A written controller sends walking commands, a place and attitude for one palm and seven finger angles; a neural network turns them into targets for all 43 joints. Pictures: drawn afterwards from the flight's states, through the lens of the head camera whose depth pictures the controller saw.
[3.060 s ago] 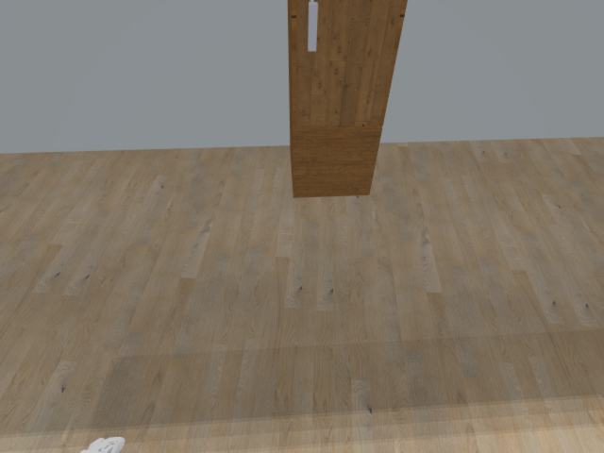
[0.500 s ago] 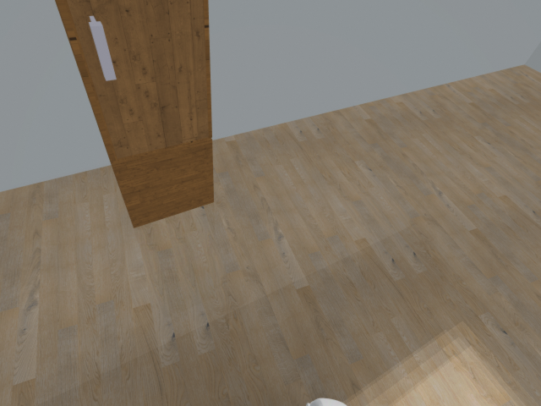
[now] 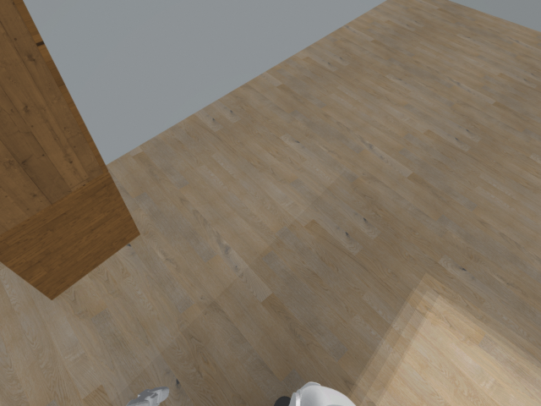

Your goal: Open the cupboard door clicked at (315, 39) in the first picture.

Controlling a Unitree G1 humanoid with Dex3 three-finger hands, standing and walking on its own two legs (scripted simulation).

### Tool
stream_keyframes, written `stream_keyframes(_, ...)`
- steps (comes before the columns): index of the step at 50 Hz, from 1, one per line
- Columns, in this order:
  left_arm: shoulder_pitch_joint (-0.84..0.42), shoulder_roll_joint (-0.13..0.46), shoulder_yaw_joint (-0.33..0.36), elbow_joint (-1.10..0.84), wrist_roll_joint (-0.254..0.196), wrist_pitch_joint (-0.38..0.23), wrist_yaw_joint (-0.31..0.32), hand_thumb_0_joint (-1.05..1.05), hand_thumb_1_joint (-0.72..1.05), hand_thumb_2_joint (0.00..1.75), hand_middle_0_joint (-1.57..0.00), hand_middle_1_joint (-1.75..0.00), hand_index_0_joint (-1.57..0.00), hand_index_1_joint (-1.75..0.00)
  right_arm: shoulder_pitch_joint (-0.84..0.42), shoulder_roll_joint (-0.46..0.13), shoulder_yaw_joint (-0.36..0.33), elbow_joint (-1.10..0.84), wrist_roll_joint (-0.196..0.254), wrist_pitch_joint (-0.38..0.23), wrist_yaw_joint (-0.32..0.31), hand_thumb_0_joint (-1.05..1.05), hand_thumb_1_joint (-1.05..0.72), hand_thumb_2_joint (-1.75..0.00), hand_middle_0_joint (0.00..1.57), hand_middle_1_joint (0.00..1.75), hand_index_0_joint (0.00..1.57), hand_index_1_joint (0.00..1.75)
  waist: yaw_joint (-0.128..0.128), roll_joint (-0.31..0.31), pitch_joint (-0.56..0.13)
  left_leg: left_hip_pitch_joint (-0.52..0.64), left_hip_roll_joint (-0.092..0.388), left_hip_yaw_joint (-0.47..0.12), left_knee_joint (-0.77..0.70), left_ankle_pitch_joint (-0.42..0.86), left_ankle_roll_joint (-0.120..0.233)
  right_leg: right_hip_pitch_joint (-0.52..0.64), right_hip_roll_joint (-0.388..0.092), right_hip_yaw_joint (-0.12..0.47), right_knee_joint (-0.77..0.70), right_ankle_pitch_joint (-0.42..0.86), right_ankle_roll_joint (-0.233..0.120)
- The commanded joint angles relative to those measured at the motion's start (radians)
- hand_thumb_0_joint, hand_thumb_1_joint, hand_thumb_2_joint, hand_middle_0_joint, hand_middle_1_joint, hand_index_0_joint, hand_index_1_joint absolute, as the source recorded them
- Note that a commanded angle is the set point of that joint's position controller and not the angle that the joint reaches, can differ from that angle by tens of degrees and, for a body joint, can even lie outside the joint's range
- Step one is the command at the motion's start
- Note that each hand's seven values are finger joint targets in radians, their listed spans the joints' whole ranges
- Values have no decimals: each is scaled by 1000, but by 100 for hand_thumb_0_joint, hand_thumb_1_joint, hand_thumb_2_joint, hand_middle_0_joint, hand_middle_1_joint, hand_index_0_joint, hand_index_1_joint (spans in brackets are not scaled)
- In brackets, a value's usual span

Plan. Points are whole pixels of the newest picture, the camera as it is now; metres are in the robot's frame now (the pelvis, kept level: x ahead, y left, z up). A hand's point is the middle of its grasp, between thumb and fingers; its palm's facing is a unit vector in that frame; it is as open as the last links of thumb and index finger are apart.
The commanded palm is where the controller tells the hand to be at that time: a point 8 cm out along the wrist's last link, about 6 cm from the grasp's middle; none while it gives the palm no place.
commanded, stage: walk to a spot facing it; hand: left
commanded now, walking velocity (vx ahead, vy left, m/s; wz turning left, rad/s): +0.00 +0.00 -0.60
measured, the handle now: out of the picture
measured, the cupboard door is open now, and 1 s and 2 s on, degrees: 0 0 0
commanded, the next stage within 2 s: turn to face it in 1.90 s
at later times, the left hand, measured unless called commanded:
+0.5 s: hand (116, 368) +0.20 +0.26 -0.17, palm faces -0.17 -0.96 -0.24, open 7.4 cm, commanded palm none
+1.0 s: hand (190, 302) +0.31 +0.15 -0.15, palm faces -0.60 -0.75 -0.28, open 7.4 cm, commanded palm none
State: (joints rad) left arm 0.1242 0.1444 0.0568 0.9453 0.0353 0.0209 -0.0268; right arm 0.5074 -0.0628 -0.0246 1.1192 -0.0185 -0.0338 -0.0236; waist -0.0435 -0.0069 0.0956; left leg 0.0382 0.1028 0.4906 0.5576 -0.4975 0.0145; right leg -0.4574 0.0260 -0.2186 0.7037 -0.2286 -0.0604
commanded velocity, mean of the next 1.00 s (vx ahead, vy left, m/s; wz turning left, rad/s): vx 0.00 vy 0.00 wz -0.60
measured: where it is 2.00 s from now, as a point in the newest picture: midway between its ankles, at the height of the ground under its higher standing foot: outside the picture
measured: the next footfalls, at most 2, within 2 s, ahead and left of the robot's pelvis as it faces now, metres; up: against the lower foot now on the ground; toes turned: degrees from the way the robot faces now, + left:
right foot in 0.02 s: +0.12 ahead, -0.06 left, +0.00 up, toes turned -10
left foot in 0.48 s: +0.19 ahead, +0.17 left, +0.00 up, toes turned -14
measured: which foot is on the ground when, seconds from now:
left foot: down 0.00-0.02, up 0.04-0.46, down 0.48-0.98, up 1.00-1.00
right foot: up 0.00-0.00, down 0.02-0.50, up 0.52-0.96, down 0.98-1.00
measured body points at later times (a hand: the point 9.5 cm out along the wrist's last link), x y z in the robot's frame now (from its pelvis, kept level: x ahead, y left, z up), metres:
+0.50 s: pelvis +0.09 +0.07 +0.00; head +0.14 +0.08 +0.45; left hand +0.21 +0.31 -0.15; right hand +0.19 -0.20 -0.11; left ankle +0.15 +0.18 -0.73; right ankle +0.08 -0.05 -0.72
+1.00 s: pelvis +0.09 +0.06 +0.00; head +0.11 +0.02 +0.45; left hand +0.34 +0.19 -0.13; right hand -0.08 -0.14 -0.16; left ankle +0.15 +0.18 -0.72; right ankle +0.02 -0.02 -0.73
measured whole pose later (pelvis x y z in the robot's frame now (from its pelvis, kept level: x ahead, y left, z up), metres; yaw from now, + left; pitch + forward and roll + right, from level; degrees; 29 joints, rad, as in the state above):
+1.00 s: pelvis +0.09 +0.06 +0.00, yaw -38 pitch +1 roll +0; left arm 0.13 0.22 0.07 0.88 0.03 0.04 -0.02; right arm 0.31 -0.24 -0.08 0.96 -0.02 0.03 -0.01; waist -0.04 0.04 0.08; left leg -0.28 0.22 0.32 0.72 -0.41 -0.05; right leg -0.29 -0.03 -0.10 0.61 -0.32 0.00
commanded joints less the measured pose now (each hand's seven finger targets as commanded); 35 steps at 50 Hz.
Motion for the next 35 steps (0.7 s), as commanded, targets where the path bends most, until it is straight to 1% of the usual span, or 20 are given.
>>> stream_keyframes(1, 367, 263, 66, 21, -9, -60, 25, 0, 90, 90, -20, -30, -20, -30, -53, -180, -47, -159, 34, -19, -2, 0, -90, -90, 20, 30, 20, 30, 178, -97, -330, -528, 29, -183, 793, 20, -67, 721, -355, 573, -181, 818, -212)
stream_keyframes(2, 348, 296, 73, 17, -38, -49, 42, 0, 90, 90, -20, -30, -20, -30, -117, -179, -49, -187, 28, -15, -16, 0, -90, -90, 20, 30, 20, 30, 165, -92, -341, -633, -27, -352, 971, -153, -76, 687, -459, 691, -223, 1094, -306)
stream_keyframes(3, 281, 271, 66, -2, -40, -37, 52, 0, 90, 90, -20, -30, -20, -30, -154, -167, -53, -203, 22, -5, -19, 0, -90, -90, 20, 30, 20, 30, 130, -9, -210, -643, 23, -442, 939, -46, -64, 556, -426, 539, -252, 997, -290)
stream_keyframes(4, 227, 241, 59, -25, -37, -42, 54, 0, 90, 90, -20, -30, -20, -30, -163, -150, -48, -215, 15, 5, -10, 0, -90, -90, 20, 30, 20, 30, 103, -20, -178, -651, 42, -477, 896, 30, -72, 474, -375, 523, -277, 855, -243)
stream_keyframes(5, 170, 221, 53, -35, -36, -44, 56, 0, 90, 90, -20, -30, -20, -30, -161, -159, -48, -206, 8, 17, -7, 0, -90, -90, 20, 30, 20, 30, 58, -17, -156, -628, 61, -490, 841, 72, -81, 380, -341, 488, -315, 713, -194)
stream_keyframes(6, 135, 190, 44, -41, -35, -47, 58, 0, 90, 90, -20, -30, -20, -30, -172, -161, -48, -193, 1, 30, -11, 0, -90, -90, 20, 30, 20, 30, 38, -8, -102, -581, 68, -486, 789, 100, -85, 254, -313, 443, -352, 647, -160)
stream_keyframes(8, 100, 182, 43, -52, -20, -51, 60, 0, 90, 90, -20, -30, -20, -30, -143, -152, -46, -185, -4, 48, -12, 0, -90, -90, 20, 30, 20, 30, -1, 4, -97, -532, 54, -483, 701, 111, -93, 158, -266, 388, -352, 611, -144)
stream_keyframes(10, 99, 194, 44, -57, -16, -47, 53, 0, 90, 90, -20, -30, -20, -30, -171, -154, -43, -193, -4, 59, -11, 0, -90, -90, 20, 30, 20, 30, 0, -31, -103, -527, 42, -473, 621, 132, -106, 131, -226, 380, -349, 568, -134)
stream_keyframes(13, 125, 212, 50, -58, -14, -38, 42, 0, 90, 90, -20, -30, -20, -30, -254, -173, -41, -233, -3, 57, -5, 0, -90, -90, 20, 30, 20, 30, 26, -114, -123, -534, 21, -464, 505, 166, -114, 160, -184, 403, -331, 497, -120)
stream_keyframes(19, 138, 256, 68, -96, -9, -11, 38, 0, 90, 90, -20, -30, -20, -30, -411, -204, -38, -308, 9, 42, -4, 0, -90, -90, 20, 30, 20, 30, 82, -178, -164, -449, -53, -445, 213, 109, -109, 248, -182, 517, -255, 500, -115)
stream_keyframes(21, 116, 268, 72, -107, -11, -3, 38, 0, 90, 90, -20, -30, -20, -30, -390, -221, -43, -311, 13, 37, -7, 0, -90, -90, 20, 30, 20, 30, 67, -183, -182, -377, -74, -445, 90, 138, -100, 254, -175, 544, -218, 494, -92)
stream_keyframes(22, 104, 260, 72, -109, -14, 1, 40, 0, 90, 90, -20, -30, -20, -30, -358, -230, -45, -300, 15, 33, -10, 0, -90, -90, 20, 30, 20, 30, 49, -160, -198, -294, -71, -447, -26, 207, -94, 228, -161, 546, -178, 464, -62)
stream_keyframes(23, 88, 239, 66, -123, -22, 5, 40, 0, 90, 90, -20, -30, -20, -30, -306, -263, -52, -287, 13, 26, -14, 0, -90, -90, 20, 30, 20, 30, 22, -95, -218, -132, -16, -472, -153, 315, -77, 122, -117, 508, -112, 352, -16)
stream_keyframes(24, 111, 177, 56, -146, -33, 8, 33, 0, 90, 90, -20, -30, -20, -30, -280, -356, -68, -291, 0, 18, -15, 0, -90, -90, 20, 30, 20, 30, 16, 159, -244, 27, 228, -711, -229, 471, 1, -82, 15, 395, 56, -14, 50)
stream_keyframes(25, 115, 168, 50, -155, -23, 4, 28, 0, 90, 90, -20, -30, -20, -30, -263, -412, -77, -301, -1, 26, -10, 0, -90, -90, 20, 30, 20, 30, 16, 286, -207, -18, 416, -837, -235, 691, 105, -164, 33, 269, 313, -405, 96)
stream_keyframes(26, 140, 208, 61, -128, -13, 10, 28, 0, 90, 90, -20, -30, -20, -30, -304, -365, -66, -313, -8, 33, -5, 0, -90, -90, 20, 30, 20, 30, 35, 169, -169, -141, 392, -768, -237, 592, 133, -122, -13, 299, 455, -370, 102)
stream_keyframes(27, 151, 203, 67, -109, -8, 21, 27, 0, 90, 90, -20, -30, -20, -30, -372, -317, -52, -322, -7, 28, -9, 0, -90, -90, 20, 30, 20, 30, 65, 235, -121, -232, 333, -702, -273, 530, 104, -121, -23, 308, 505, -303, 114)
stream_keyframes(28, 149, 219, 77, -103, -6, 22, 18, 0, 90, 90, -20, -30, -20, -30, -408, -297, -43, -340, -7, 25, -12, 0, -90, -90, 20, 30, 20, 30, 76, 207, -85, -252, 281, -640, -263, 530, 91, -121, -31, 288, 549, -258, 115)
stream_keyframes(31, 148, 181, 66, -98, -11, 30, 4, 0, 90, 90, -20, -30, -20, -30, -357, -282, -41, -320, -5, 17, -15, 0, -90, -90, 20, 30, 20, 30, 68, 192, -106, -176, 206, -492, -232, 648, 72, -131, -42, 247, 578, -167, 132)
stream_keyframes(35, 95, 156, 56, -107, -14, 37, -1, 0, 90, 90, -20, -30, -20, -30, -260, -286, -53, -281, -2, 17, -14, 0, -90, -90, 20, 30, 20, 30, 31, 184, -127, -90, 226, -441, -217, 686, 91, -132, -69, 208, 481, -164, 145)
